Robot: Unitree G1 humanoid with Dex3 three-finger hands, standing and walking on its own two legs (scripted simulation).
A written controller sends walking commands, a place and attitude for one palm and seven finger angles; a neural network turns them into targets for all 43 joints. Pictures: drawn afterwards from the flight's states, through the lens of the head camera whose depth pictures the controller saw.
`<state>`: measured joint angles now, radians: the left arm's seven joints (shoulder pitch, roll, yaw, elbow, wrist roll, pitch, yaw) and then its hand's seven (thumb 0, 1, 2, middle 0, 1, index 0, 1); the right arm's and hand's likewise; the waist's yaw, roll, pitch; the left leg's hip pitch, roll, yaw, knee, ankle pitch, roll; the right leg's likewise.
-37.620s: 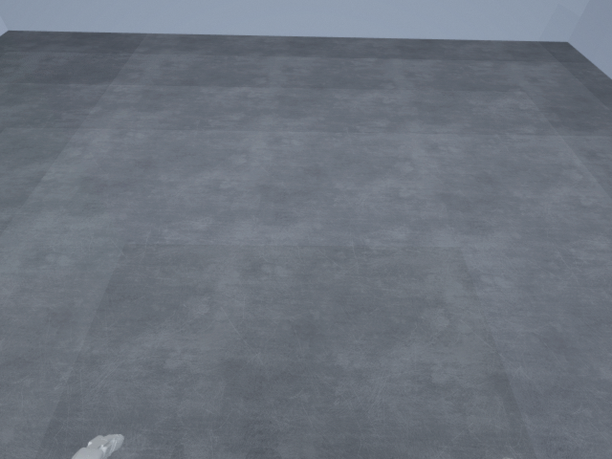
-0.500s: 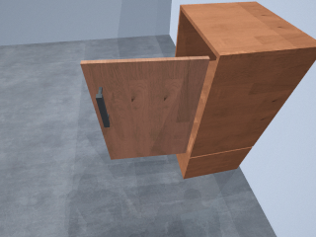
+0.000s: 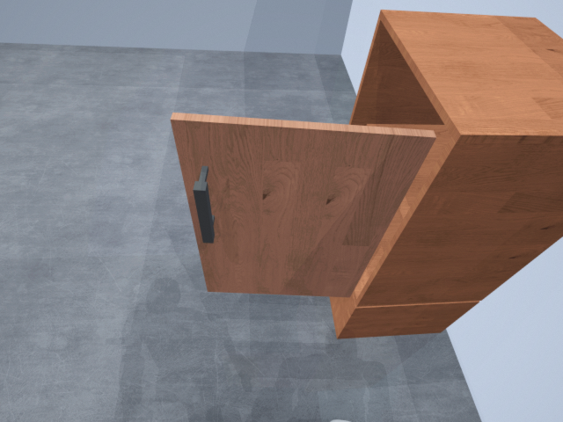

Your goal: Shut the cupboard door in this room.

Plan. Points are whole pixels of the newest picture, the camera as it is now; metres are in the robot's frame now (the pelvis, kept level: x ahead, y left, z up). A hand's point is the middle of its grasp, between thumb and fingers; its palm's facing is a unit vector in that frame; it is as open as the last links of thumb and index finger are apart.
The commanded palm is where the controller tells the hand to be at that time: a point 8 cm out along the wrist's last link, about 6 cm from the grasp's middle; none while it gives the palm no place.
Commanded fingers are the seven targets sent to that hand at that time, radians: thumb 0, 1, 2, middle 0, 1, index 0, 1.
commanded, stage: shuffle to correct the standing spot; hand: left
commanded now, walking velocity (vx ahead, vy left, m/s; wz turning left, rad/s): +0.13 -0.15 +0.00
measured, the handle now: (206, 206) +0.47 +0.17 -0.02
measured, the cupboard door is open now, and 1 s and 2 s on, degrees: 85 85 85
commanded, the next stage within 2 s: come to a stop and stand still in 0.04 s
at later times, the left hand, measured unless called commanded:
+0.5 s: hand out of the picture +0.14 +0.13 -0.16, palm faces +0.08 -0.97 -0.22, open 7.3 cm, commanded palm none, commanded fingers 0.00 0.90 0.90 -0.20 -0.30 -0.20 -0.30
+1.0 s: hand out of the picture +0.00 +0.15 -0.16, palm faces +0.08 -0.98 -0.17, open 7.4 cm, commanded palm none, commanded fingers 0.00 0.90 0.90 -0.20 -0.30 -0.20 -0.30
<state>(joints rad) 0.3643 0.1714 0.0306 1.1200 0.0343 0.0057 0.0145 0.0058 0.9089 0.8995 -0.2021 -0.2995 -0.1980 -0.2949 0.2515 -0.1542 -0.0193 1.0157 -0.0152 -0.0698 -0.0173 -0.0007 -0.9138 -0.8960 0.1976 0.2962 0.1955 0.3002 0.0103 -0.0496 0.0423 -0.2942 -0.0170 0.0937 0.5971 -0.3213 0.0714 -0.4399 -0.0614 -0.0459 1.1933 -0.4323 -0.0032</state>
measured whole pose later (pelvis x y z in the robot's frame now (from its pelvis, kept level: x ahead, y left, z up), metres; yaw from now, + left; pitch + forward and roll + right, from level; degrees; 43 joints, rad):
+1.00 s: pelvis +0.02 -0.02 +0.01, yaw +3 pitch +1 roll +1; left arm 0.32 0.16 0.05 1.05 0.03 0.05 0.01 0.00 0.91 0.90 -0.20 -0.30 -0.20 -0.29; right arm 0.39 -0.08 0.00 1.04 -0.03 -0.03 -0.03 0.00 -0.91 -0.90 0.20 0.30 0.20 0.30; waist -0.01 -0.04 0.00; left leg -0.21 -0.04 0.08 0.38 -0.20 0.06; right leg -0.38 -0.02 -0.02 0.96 -0.40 0.00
